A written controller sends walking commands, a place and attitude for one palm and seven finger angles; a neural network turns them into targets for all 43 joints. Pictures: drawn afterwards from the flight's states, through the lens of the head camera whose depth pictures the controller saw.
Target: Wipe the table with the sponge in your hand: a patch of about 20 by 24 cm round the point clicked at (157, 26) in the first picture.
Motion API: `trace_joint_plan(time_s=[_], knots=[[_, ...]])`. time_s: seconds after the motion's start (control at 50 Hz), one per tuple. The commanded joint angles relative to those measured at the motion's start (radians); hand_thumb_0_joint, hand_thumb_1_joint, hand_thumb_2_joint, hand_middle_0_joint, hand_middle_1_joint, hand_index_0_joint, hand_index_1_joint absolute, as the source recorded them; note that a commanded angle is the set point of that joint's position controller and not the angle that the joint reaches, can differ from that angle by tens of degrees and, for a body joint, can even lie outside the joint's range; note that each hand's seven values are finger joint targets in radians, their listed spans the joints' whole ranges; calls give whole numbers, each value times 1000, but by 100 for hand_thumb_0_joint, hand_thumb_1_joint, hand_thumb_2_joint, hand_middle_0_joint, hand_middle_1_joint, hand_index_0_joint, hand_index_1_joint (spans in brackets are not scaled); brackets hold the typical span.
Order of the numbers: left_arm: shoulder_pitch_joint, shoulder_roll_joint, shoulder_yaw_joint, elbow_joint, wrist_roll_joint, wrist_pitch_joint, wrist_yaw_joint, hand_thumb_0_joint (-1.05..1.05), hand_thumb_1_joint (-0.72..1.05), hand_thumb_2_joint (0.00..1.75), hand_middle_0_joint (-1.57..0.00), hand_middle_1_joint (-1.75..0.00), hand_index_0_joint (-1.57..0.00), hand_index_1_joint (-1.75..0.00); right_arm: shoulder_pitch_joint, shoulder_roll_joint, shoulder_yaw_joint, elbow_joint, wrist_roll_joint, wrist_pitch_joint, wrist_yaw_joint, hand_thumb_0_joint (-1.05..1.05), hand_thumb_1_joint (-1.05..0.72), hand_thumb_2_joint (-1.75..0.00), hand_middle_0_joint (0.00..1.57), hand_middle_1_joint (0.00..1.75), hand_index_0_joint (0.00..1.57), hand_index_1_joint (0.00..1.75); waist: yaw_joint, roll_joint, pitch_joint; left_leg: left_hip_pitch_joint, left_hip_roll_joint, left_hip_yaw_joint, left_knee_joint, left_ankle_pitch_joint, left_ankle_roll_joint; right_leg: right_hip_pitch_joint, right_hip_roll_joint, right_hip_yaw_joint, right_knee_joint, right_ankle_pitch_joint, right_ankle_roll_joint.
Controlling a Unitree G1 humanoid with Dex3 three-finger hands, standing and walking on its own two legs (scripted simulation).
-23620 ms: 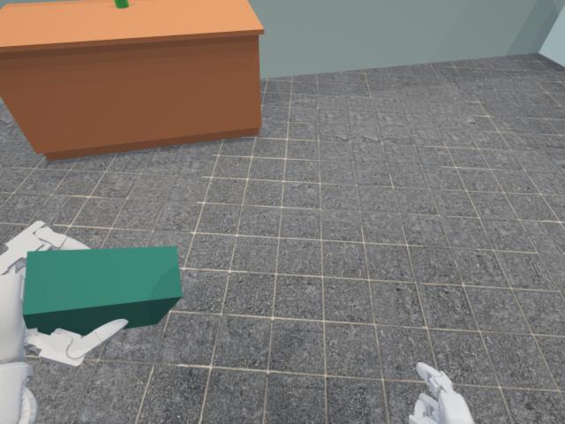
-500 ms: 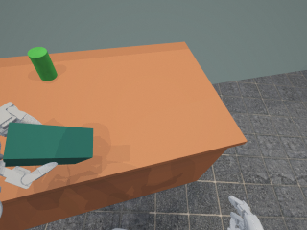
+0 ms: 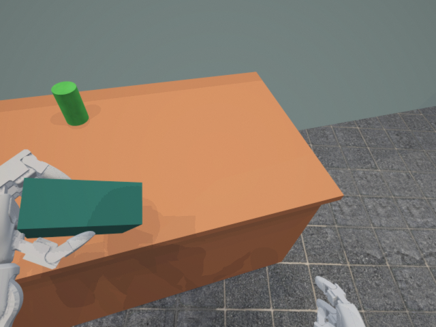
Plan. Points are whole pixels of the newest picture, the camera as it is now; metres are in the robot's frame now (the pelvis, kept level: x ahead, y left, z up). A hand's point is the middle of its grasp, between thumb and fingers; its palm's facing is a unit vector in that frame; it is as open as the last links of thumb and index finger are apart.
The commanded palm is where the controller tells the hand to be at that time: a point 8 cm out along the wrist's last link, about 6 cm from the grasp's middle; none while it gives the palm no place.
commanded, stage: come to a stop and stand still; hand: left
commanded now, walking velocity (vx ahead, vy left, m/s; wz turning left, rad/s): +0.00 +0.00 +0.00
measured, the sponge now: (100, 210) +0.24 +0.20 +0.13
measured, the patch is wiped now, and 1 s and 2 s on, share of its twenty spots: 0.00 0.00 0.00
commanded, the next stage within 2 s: look again from close up in 0.08 s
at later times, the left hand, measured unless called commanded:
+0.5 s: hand (50, 198) +0.23 +0.26 +0.17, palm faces +0.39 -0.85 -0.35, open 10.0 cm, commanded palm +0.17 +0.28 +0.18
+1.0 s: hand (83, 167) +0.28 +0.23 +0.18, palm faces +0.29 -0.87 -0.41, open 10.0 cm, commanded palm +0.20 +0.27 +0.18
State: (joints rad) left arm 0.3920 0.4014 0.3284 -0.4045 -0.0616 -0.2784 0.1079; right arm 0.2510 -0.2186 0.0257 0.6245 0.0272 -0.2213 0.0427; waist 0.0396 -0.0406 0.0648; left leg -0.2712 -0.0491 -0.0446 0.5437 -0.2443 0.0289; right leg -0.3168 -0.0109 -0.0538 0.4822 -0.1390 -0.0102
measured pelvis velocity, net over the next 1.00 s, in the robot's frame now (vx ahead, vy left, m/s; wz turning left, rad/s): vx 0.02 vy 0.01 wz -0.09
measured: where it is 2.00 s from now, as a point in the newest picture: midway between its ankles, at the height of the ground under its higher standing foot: outside the picture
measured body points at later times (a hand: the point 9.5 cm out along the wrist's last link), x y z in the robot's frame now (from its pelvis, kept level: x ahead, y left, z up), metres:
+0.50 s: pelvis +0.01 +0.00 +0.00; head +0.03 +0.02 +0.45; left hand +0.20 +0.30 +0.19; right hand +0.19 -0.22 -0.07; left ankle +0.03 +0.10 -0.73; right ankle +0.08 -0.11 -0.73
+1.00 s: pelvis +0.02 +0.01 +0.01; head +0.04 -0.01 +0.46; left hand +0.26 +0.27 +0.20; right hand +0.17 -0.22 -0.08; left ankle +0.03 +0.10 -0.73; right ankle +0.08 -0.11 -0.73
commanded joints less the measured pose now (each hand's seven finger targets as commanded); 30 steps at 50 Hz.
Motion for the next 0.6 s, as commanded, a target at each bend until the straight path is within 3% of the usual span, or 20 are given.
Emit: trace_joint_plan(time_s=[0.0,0.06,0.08,0.14,0.16,0.18,0.24,0.26,0.28,0.34,0.36,0.38,0.44,0.46,0.48,0.56,0.58], knots=[[-95,201,158,-210,-40,-73,36,0,10,130,-120,-160,-120,-160,-83,-138,-67,-145,2,-59,-16,0,-90,-90,20,30,20,30,-2,84,-135,-92,78,-99,-160,-135,0,135,-85,134,-110,-126,-11],[-61,194,154,-166,-48,-64,36,0,10,130,-120,-160,-120,-160,-88,-144,-70,-135,4,-57,-21,0,-90,-90,20,30,20,30,-6,72,-138,-43,76,-96,-157,-110,-2,97,-94,142,-136,-162,-17],[-64,157,122,-176,-50,-65,32,0,10,130,-120,-160,-120,-160,-80,-137,-69,-133,5,-56,-22,0,-90,-90,20,30,20,30,-6,63,-146,-45,81,-98,-167,-99,-5,113,-90,124,-124,-151,-12],[-70,160,117,-186,-48,-63,33,0,10,130,-120,-160,-120,-160,-91,-143,-70,-134,5,-59,-24,0,-90,-90,20,30,20,30,-4,43,-137,-56,83,-99,-178,-114,0,114,-85,124,-126,-163,-6],[-73,192,142,-190,-44,-61,37,0,10,130,-120,-160,-120,-160,-101,-151,-74,-135,7,-58,-27,0,-90,-90,20,30,20,30,-6,84,-149,-45,86,-106,-186,-96,2,123,-80,122,-110,-133,-6],[-78,155,111,-200,-43,-61,34,0,10,130,-120,-160,-120,-160,-98,-137,-69,-135,6,-55,-28,0,-90,-90,20,30,20,30,-6,88,-153,-61,92,-108,-197,-96,0,147,-79,105,-94,-115,-2],[-82,170,122,-214,-43,-56,36,0,10,130,-120,-160,-120,-160,-105,-139,-71,-136,6,-54,-28,0,-90,-90,20,30,20,30,-5,47,-145,-61,84,-101,-181,-86,0,141,-83,121,-110,-110,-3],[-91,204,149,-221,-41,-52,39,0,10,130,-120,-160,-120,-160,-114,-151,-75,-136,7,-51,-31,0,-90,-90,20,30,20,30,-8,86,-151,-49,88,-110,-187,-77,0,139,-80,125,-102,-98,-5],[-91,175,129,-231,-40,-53,37,0,10,130,-120,-160,-120,-160,-112,-134,-70,-134,4,-49,-33,0,-90,-90,20,30,20,30,-7,99,-157,-61,92,-110,-193,-74,-1,161,-80,111,-88,-78,-3],[-90,183,137,-247,-42,-51,38,0,10,130,-120,-160,-120,-160,-117,-134,-68,-140,4,-48,-32,0,-90,-90,20,30,20,30,-4,113,-153,-75,91,-115,-192,-61,-2,173,-76,113,-75,-45,-4],[-79,212,167,-240,-41,-45,39,0,10,130,-120,-160,-120,-160,-125,-143,-74,-140,4,-46,-35,0,-90,-90,20,30,20,30,-6,126,-161,-61,92,-122,-193,-37,-6,173,-76,115,-72,-24,-5],[-80,176,137,-258,-42,-46,35,0,10,130,-120,-160,-120,-160,-121,-128,-70,-138,4,-44,-36,0,-90,-90,20,30,20,30,-6,119,-177,-54,93,-115,-189,-9,-10,192,-78,104,-62,2,-4],[-57,178,145,-240,-51,-36,34,0,10,130,-120,-160,-120,-160,-121,-130,-70,-143,4,-39,-36,0,-90,-90,20,30,20,30,-2,78,-178,-36,87,-108,-177,37,-16,187,-82,112,-73,30,-5],[-47,188,156,-232,-51,-32,33,0,10,130,-120,-160,-120,-160,-131,-139,-76,-142,7,-37,-39,0,-90,-90,20,30,20,30,-6,105,-187,-11,89,-112,-177,71,-19,180,-83,117,-74,47,-9],[-56,157,128,-246,-51,-32,29,0,10,130,-120,-160,-120,-160,-123,-128,-71,-144,6,-33,-40,0,-90,-90,20,30,20,30,-7,102,-190,-8,94,-108,-180,98,-27,192,-82,102,-63,67,-6],[-52,170,138,-220,-52,-16,27,0,10,130,-120,-160,-120,-160,-139,-137,-74,-150,10,-22,-45,0,-90,-90,20,30,20,30,-8,94,-184,8,99,-112,-190,119,-30,180,-81,110,-71,77,-6],[-59,139,107,-224,-54,-14,24,0,10,130,-120,-160,-120,-160,-135,-125,-69,-154,9,-16,-47,0,-90,-90,20,30,20,30,-10,85,-179,9,105,-108,-196,124,-34,182,-81,99,-71,78,-1]])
